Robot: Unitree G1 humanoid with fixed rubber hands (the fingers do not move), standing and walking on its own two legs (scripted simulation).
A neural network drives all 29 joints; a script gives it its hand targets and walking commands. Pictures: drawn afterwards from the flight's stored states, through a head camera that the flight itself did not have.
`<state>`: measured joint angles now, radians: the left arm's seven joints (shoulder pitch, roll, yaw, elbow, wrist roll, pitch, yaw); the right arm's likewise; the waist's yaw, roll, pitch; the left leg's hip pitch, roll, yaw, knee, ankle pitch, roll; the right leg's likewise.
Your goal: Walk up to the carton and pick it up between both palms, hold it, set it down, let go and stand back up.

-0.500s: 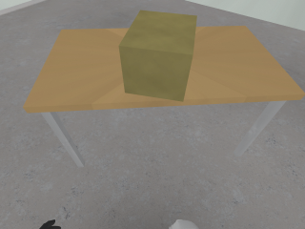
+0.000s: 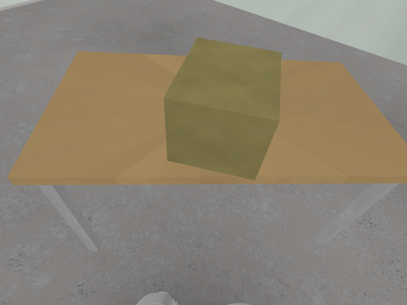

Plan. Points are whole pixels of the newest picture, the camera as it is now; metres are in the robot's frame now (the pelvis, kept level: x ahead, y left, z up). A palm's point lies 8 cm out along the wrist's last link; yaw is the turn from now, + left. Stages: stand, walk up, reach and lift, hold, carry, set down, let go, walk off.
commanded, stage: walk up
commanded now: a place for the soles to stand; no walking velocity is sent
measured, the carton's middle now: (224, 106) +0.63 -0.06 +0.02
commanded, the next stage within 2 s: none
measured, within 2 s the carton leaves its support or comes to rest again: neither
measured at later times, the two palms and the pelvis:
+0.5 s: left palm (102, 290) +0.17 +0.20 -0.11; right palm out of the picture +0.15 -0.41 -0.11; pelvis +0.12 -0.09 +0.00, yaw -1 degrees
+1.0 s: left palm (111, 268) +0.21 +0.19 -0.11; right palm (392, 291) +0.18 -0.42 -0.11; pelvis +0.14 -0.11 +0.00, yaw +1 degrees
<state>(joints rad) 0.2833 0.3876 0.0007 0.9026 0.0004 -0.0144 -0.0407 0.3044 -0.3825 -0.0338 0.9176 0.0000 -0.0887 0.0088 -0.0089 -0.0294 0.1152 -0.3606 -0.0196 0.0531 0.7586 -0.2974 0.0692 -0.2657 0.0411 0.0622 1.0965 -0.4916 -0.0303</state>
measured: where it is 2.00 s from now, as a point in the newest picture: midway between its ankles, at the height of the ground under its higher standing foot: outside the picture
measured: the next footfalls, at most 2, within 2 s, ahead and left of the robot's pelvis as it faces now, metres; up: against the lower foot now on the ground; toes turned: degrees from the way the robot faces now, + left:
right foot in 0.42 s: +0.26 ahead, -0.21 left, +0.00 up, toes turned +1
left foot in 0.82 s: +0.18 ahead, -0.02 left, +0.00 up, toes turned +4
